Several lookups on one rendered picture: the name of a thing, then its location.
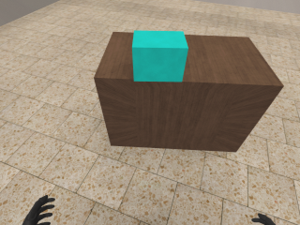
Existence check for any robot left hand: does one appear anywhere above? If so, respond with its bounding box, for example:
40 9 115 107
22 195 55 225

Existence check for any robot right hand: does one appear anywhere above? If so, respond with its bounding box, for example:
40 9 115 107
251 213 276 225

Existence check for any carton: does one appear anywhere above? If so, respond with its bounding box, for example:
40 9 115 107
132 30 188 83

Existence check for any pedestal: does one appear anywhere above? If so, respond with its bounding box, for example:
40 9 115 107
94 32 284 153

